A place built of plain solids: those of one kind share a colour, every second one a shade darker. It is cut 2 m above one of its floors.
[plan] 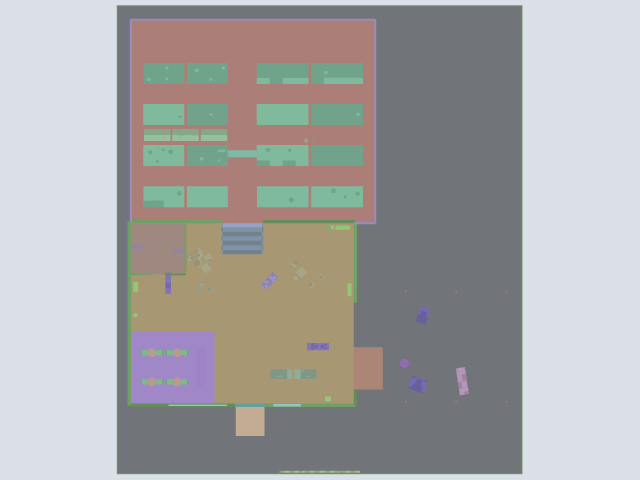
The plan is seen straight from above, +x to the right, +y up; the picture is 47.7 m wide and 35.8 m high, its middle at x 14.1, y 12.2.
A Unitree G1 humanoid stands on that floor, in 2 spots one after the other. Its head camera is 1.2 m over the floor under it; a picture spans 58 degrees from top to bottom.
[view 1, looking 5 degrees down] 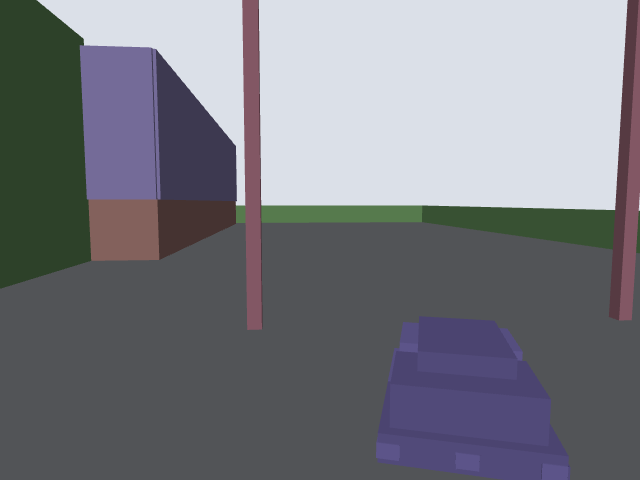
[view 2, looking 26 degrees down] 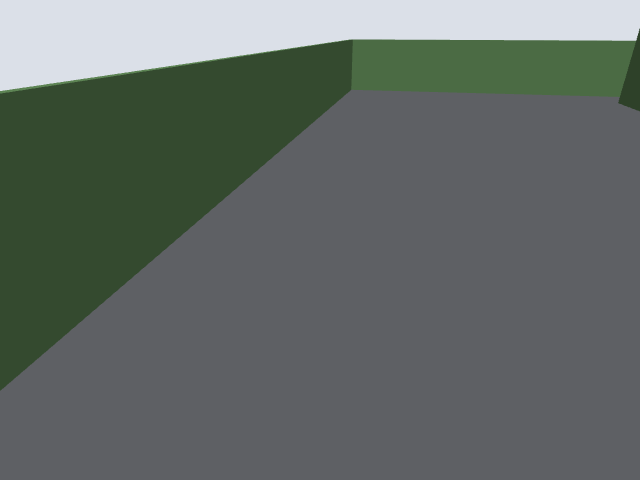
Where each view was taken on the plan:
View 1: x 20.78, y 4.25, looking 85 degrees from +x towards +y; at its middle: ground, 13.77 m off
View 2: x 8.88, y -3.81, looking -168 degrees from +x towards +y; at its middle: ground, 2.74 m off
